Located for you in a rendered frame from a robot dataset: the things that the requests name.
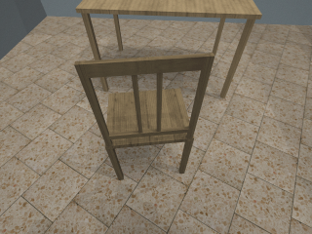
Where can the chair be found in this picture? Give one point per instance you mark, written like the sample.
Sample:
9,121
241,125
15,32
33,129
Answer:
142,118

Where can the table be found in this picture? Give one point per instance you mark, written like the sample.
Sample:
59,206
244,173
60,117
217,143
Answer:
219,9

